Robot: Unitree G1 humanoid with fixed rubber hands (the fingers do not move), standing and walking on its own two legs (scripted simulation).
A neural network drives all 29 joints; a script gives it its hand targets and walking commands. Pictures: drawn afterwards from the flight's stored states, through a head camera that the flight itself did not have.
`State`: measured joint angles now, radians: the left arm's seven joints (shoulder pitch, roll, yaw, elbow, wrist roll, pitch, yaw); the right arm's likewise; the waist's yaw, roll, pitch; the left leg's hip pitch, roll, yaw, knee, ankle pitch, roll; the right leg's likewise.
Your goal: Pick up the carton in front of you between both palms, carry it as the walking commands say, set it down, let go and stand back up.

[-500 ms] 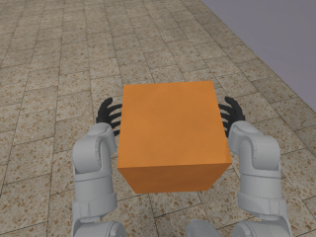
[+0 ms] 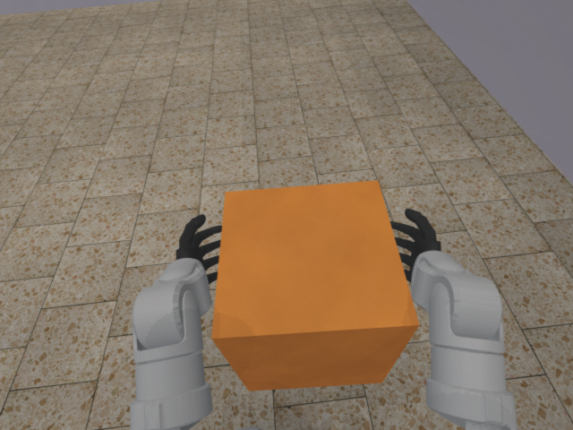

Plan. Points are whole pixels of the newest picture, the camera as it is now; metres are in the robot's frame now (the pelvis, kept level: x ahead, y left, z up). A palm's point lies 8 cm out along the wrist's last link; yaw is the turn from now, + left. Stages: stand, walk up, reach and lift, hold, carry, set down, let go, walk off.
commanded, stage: carry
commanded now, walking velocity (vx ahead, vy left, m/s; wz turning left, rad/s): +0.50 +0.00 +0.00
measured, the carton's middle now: (308, 293) +0.31 +0.01 +0.01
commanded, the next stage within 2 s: none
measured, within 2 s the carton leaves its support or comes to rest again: neither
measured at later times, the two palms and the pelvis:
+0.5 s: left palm (208, 138) +0.57 +0.18 +0.09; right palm (378, 143) +0.54 -0.12 +0.09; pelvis +0.32 +0.05 +0.00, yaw -4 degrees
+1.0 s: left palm (244, 71) +0.83 +0.14 +0.08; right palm (376, 71) +0.82 -0.16 +0.07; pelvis +0.57 -0.01 +0.00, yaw -1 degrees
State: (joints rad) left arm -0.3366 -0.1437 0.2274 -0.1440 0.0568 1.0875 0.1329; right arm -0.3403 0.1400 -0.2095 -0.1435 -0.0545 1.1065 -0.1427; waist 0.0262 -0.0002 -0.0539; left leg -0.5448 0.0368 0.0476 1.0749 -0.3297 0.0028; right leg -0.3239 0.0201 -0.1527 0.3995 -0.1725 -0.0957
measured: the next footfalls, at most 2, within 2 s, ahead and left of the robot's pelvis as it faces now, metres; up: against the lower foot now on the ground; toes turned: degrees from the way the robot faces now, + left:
left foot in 0.30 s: +0.38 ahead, +0.12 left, +0.00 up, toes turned +7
right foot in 0.80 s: +0.68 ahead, -0.10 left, +0.00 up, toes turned +8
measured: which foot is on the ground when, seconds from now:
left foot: up 0.00-0.28, down 0.30-0.80, up 0.82-1.00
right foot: down 0.00-0.32, up 0.34-0.78, down 0.80-1.00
